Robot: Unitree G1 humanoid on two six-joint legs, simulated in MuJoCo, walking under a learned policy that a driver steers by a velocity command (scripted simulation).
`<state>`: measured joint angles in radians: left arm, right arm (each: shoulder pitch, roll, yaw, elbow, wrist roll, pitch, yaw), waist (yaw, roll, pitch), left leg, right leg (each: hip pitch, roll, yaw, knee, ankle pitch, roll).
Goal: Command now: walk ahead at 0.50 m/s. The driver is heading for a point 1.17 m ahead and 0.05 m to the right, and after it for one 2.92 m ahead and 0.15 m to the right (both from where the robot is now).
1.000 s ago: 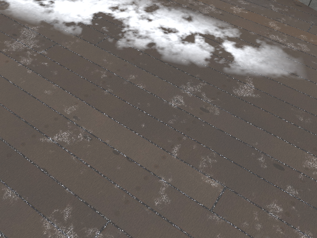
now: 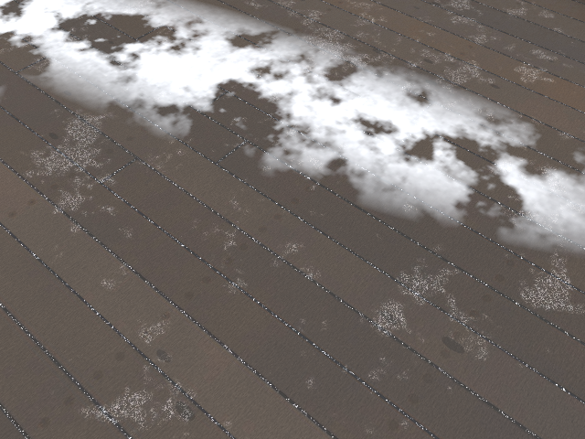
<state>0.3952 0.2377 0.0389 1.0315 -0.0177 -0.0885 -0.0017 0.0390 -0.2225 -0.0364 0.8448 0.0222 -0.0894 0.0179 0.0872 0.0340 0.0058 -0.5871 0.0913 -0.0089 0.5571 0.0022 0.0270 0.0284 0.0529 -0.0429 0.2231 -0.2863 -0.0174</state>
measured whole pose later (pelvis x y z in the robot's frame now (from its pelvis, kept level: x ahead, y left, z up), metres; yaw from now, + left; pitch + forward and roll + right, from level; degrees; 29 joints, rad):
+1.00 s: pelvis +0.52 -0.03 +0.01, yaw -1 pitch +1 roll -1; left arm 0.35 0.22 0.05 1.01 0.00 -0.09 0.00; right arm 0.10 -0.26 -0.08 0.89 0.01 -0.07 -0.01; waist 0.06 0.04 0.00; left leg -0.69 0.14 -0.04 0.77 0.02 0.02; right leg -0.06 0.07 -0.06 0.21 -0.17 -0.07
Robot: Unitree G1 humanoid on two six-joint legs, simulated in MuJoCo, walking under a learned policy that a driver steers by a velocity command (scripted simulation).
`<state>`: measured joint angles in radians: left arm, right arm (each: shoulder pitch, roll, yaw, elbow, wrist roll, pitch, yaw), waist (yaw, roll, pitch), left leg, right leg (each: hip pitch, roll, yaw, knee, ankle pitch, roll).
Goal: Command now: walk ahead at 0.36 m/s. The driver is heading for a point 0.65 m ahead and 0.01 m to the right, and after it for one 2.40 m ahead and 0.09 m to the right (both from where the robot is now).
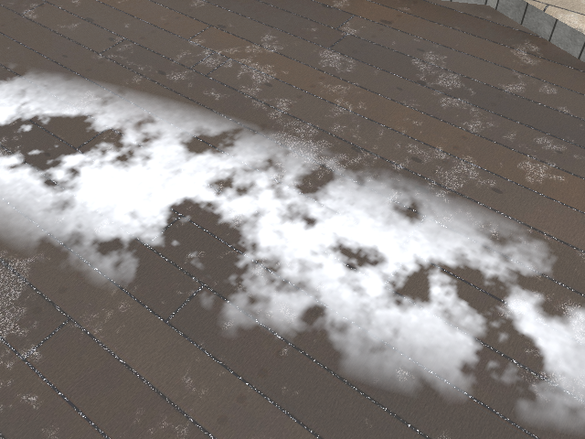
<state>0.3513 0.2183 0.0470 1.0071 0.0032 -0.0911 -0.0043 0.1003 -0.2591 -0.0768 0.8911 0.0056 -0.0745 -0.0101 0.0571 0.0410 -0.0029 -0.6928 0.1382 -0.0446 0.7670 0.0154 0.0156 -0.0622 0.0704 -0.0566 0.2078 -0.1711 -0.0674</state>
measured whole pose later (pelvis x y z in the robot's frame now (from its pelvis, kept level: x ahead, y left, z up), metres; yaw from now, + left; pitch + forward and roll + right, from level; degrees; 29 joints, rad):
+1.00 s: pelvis +0.19 +0.02 -0.01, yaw +0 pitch -1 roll +0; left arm 0.24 0.18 0.03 1.08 0.00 -0.02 0.04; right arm 0.16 -0.21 -0.04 1.07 0.00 0.00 -0.03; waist 0.00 0.00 0.04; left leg -0.28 0.01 0.02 0.50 -0.21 0.00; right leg -0.17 -0.02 -0.02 0.50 -0.32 0.01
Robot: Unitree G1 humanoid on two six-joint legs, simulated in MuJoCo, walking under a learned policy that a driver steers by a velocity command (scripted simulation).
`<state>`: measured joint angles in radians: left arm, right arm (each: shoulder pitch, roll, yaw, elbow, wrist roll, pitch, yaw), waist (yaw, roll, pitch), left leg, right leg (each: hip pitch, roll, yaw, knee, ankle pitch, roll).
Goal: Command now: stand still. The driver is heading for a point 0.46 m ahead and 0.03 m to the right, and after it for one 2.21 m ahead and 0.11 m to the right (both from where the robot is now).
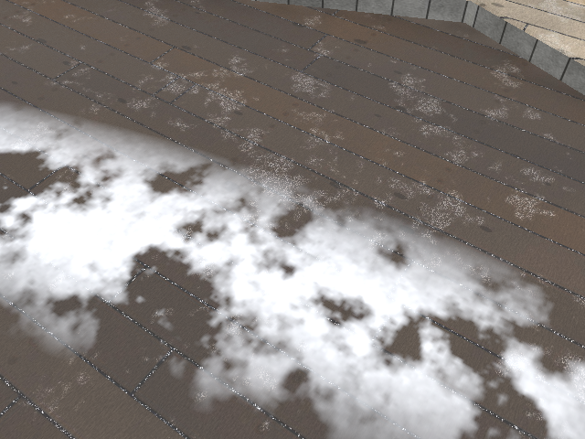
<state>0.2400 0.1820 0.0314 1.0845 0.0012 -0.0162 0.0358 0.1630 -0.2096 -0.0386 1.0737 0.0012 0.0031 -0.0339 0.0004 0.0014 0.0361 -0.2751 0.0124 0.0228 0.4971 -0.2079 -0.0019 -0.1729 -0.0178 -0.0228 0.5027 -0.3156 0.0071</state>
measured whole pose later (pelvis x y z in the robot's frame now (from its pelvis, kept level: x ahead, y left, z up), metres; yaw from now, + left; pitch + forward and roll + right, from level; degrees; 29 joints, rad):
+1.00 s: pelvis +0.39 -0.04 +0.00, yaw +0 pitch +0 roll -1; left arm 0.23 0.23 0.06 1.01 0.00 -0.10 -0.04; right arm 0.22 -0.25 -0.07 0.98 0.03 -0.09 -0.02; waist 0.02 0.04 0.03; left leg -0.55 0.11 -0.03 1.18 -0.28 0.06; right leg -0.24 0.06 -0.09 0.37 -0.13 -0.08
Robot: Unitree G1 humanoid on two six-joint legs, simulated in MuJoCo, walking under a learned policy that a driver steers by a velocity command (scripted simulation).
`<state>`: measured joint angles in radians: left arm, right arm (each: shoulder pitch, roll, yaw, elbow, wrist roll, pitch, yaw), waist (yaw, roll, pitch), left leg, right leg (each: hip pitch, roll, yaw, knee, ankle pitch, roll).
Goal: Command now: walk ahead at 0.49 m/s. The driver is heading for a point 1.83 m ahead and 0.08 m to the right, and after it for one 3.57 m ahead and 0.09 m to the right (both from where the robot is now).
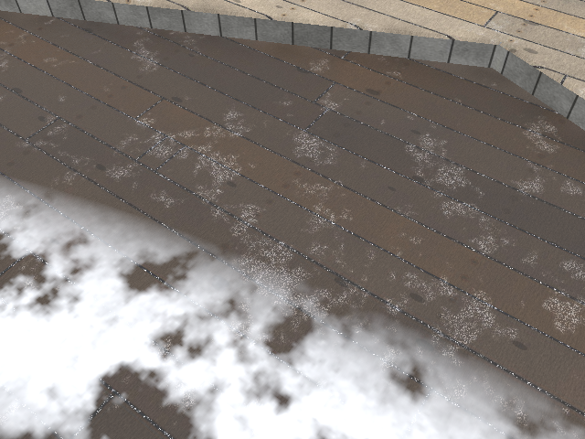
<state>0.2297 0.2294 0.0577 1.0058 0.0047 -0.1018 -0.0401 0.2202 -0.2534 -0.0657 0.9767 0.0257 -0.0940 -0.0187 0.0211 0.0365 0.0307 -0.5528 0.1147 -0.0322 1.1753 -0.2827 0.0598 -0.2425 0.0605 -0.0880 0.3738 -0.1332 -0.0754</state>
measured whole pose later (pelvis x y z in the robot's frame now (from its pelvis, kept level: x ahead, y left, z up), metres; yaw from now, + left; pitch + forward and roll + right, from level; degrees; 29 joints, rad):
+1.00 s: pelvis +0.58 +0.01 -0.01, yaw +0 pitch +2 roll +1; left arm 0.07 0.24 0.06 0.89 -0.01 -0.10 -0.03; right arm 0.34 -0.25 -0.06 1.02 0.03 -0.09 0.00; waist -0.03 0.01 0.03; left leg -0.25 0.01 -0.04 1.07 -0.47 0.03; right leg -0.45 0.00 -0.06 0.56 -0.15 -0.06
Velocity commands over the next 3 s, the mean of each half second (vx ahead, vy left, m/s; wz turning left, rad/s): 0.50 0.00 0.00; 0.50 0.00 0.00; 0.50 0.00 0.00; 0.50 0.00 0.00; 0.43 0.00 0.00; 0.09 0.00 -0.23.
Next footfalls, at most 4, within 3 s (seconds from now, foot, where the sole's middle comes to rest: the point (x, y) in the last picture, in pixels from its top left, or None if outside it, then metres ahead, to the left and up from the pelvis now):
0.36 left None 0.40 0.16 -0.78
0.92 right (353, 349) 0.71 -0.09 -0.78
1.48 left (264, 246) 1.03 0.15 -0.78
2.02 right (346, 171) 1.33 -0.10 -0.78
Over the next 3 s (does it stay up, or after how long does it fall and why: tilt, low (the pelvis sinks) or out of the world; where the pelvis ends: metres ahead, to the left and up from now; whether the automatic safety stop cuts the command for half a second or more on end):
stays up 1.47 -0.01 -0.01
